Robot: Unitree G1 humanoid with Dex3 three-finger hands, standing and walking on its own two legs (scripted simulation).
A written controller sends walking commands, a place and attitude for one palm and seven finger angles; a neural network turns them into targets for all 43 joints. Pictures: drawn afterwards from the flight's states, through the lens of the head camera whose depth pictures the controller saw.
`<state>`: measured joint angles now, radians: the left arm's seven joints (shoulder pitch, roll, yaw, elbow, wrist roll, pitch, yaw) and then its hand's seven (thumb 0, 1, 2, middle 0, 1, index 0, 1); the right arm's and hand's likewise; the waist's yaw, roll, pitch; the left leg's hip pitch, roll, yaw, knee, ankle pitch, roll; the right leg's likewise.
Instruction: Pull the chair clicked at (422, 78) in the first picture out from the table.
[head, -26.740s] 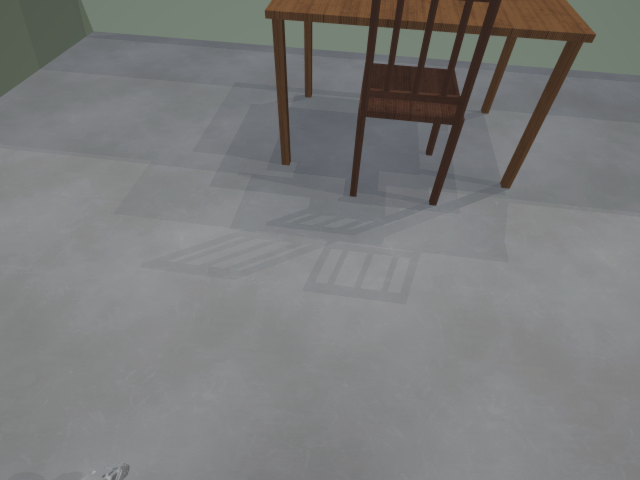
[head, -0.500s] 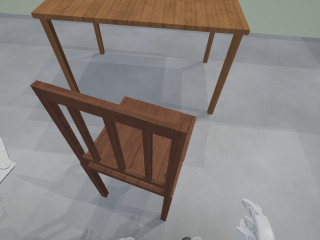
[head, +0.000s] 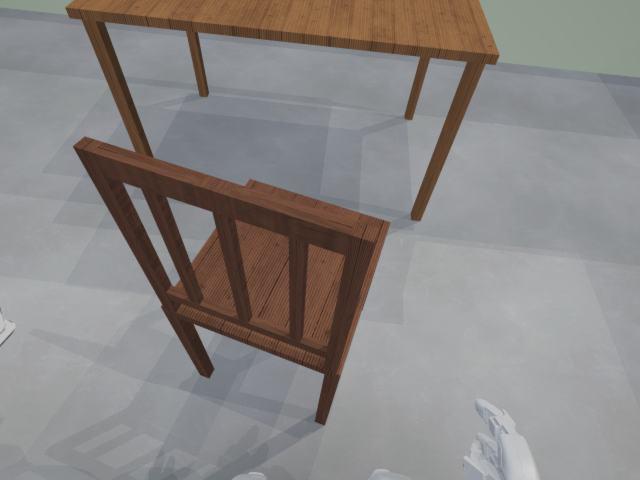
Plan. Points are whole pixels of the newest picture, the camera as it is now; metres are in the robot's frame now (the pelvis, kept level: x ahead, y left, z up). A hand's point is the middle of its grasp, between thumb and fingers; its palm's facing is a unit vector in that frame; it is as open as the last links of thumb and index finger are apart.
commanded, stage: step back with the hand held close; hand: left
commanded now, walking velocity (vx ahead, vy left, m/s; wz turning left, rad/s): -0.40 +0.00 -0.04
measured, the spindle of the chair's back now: (236, 273) +0.42 +0.16 -0.07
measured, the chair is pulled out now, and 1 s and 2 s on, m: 0.61 0.61 0.61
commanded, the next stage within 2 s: stop stepping back and stand still in 0.18 s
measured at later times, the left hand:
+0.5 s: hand out of the picture +0.11 +0.24 +0.16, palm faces +0.38 -0.78 -0.49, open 7.4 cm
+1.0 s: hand out of the picture +0.08 +0.25 +0.17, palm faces +0.44 -0.76 -0.47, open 7.4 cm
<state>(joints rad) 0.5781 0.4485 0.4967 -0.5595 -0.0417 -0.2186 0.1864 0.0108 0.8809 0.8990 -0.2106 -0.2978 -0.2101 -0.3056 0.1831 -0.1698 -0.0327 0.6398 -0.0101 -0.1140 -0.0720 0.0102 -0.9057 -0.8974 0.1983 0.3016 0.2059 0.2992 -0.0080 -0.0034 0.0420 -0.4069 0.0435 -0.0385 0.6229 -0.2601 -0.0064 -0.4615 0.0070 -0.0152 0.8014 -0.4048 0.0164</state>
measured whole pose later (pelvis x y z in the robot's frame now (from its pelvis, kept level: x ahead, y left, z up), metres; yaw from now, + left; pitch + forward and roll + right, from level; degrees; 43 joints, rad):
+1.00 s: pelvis -0.11 -0.01 +0.01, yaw +0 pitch -3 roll -2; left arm 0.57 0.40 0.42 -0.45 -0.01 -0.21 0.17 0.01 0.88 0.90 -0.21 -0.30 -0.21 -0.31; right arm 0.28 -0.19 -0.01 0.65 0.02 -0.14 -0.05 0.01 -0.90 -0.90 0.20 0.30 0.21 0.30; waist -0.01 0.02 0.02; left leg -0.26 0.01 -0.04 0.53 -0.21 0.00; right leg -0.24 0.00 -0.01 0.44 -0.17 0.02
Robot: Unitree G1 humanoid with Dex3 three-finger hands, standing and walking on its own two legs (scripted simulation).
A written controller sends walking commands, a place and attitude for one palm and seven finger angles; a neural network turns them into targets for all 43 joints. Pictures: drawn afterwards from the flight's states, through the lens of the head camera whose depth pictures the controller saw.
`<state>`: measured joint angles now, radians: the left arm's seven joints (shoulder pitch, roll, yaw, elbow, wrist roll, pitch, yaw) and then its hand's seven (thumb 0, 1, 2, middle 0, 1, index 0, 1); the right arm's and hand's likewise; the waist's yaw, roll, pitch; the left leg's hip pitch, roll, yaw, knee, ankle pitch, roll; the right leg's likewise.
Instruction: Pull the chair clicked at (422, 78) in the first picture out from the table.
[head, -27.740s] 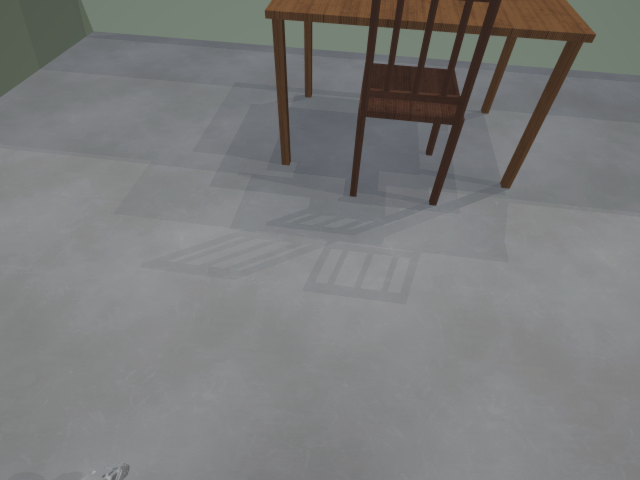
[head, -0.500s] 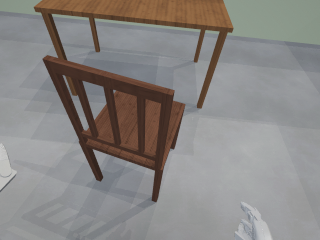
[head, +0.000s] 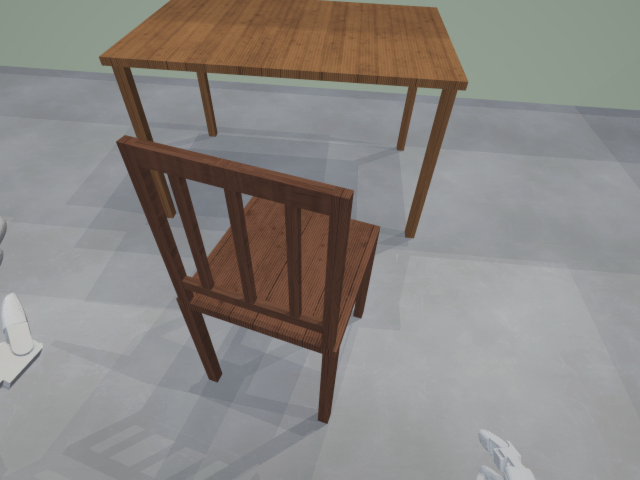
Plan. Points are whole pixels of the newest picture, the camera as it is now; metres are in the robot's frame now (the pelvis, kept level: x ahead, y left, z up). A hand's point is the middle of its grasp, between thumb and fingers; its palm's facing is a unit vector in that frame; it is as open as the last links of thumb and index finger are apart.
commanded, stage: stop stepping back and stand still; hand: left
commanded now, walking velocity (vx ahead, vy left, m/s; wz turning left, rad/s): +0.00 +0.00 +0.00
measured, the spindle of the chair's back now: (242, 251) +0.52 +0.17 -0.07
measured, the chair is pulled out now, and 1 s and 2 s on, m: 0.61 0.61 0.61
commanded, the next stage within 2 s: let the arm hang, fingers relaxed in 0.82 s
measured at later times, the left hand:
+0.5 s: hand (87, 281) +0.27 +0.26 +0.16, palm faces +0.39 -0.79 -0.47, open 7.4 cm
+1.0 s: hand (118, 319) +0.28 +0.26 +0.07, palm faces +0.26 -0.83 -0.49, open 7.4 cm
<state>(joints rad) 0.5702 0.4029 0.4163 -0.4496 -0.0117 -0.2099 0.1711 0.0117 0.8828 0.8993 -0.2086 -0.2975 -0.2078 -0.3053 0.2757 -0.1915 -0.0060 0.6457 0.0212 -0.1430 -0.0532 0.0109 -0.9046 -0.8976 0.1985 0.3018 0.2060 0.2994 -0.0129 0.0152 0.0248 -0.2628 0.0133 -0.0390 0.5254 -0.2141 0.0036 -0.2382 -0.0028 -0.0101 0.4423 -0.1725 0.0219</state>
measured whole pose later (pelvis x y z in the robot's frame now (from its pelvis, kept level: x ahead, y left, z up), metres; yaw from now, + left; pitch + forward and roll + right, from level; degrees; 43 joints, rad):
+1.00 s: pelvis +0.07 +0.00 +0.00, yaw +1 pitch +1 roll -1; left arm 0.41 0.37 0.25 -0.10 0.02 -0.13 0.07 0.00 0.89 0.90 -0.20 -0.30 -0.20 -0.30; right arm 0.17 -0.23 -0.03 0.71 0.01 -0.07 0.01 0.01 -0.91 -0.90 0.20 0.30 0.21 0.30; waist 0.01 0.05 0.00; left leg -0.25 0.00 -0.04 0.53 -0.30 0.00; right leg -0.24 -0.02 -0.01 0.49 -0.27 0.03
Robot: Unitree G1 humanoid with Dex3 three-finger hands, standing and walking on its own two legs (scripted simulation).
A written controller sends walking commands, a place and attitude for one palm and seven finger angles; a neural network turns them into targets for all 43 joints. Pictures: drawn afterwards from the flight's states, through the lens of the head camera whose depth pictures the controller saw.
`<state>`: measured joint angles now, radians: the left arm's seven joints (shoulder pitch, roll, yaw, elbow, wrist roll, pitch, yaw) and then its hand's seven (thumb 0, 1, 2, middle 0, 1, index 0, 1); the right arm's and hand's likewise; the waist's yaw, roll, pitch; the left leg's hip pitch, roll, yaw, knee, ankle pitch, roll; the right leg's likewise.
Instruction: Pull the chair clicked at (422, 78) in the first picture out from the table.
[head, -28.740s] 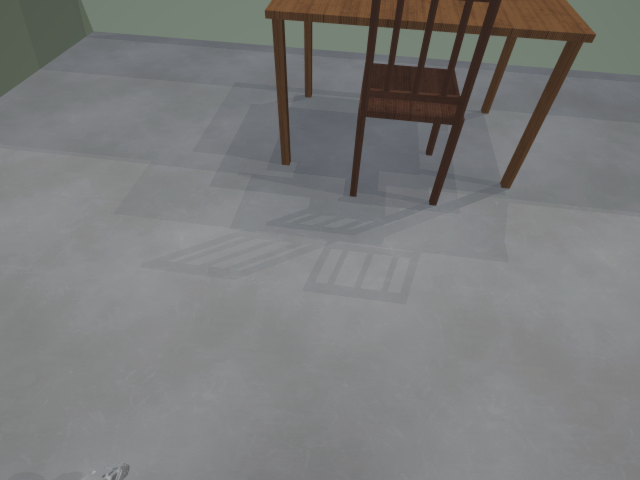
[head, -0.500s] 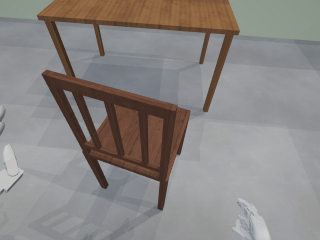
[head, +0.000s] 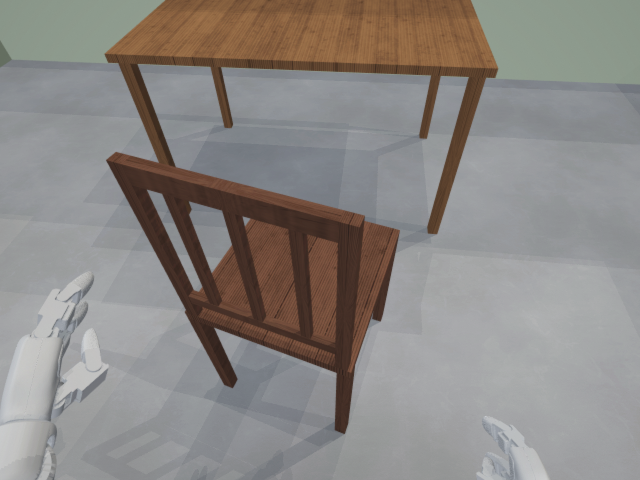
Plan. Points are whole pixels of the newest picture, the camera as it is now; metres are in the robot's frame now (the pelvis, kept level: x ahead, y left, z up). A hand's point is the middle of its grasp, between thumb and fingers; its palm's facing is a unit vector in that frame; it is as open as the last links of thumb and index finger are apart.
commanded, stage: let the arm hang, fingers relaxed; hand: left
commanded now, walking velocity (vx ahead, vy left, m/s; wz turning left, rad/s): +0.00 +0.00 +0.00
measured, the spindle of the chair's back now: (247, 271) +0.46 +0.17 -0.07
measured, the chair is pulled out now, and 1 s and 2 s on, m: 0.61 0.61 0.61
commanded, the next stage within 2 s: look to check the result in 1.02 s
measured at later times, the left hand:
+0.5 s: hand out of the picture -0.05 +0.19 -0.17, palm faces +0.02 -0.97 -0.24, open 7.3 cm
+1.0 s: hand out of the picture -0.04 +0.14 -0.17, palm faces +0.04 -0.99 -0.16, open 7.4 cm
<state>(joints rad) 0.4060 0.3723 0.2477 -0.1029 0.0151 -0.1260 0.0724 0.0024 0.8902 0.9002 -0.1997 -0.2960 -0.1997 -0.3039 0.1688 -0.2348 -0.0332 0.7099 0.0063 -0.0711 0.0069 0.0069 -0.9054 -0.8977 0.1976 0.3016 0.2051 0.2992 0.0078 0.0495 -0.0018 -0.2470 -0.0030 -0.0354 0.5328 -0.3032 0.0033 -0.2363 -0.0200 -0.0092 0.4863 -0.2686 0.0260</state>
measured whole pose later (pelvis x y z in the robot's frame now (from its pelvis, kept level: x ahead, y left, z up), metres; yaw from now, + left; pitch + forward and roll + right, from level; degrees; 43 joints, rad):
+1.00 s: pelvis -0.02 -0.01 +0.00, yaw -1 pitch -1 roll +0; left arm 0.34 0.10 0.01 1.08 0.02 0.00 0.03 0.01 0.91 0.90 -0.20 -0.29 -0.20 -0.30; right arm 0.35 -0.11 -0.01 1.08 -0.01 0.00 -0.03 0.01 -0.92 -0.90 0.20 0.30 0.20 0.30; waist 0.00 0.01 0.04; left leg -0.20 0.00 -0.03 0.47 -0.25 -0.01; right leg -0.22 -0.01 0.00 0.47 -0.23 0.01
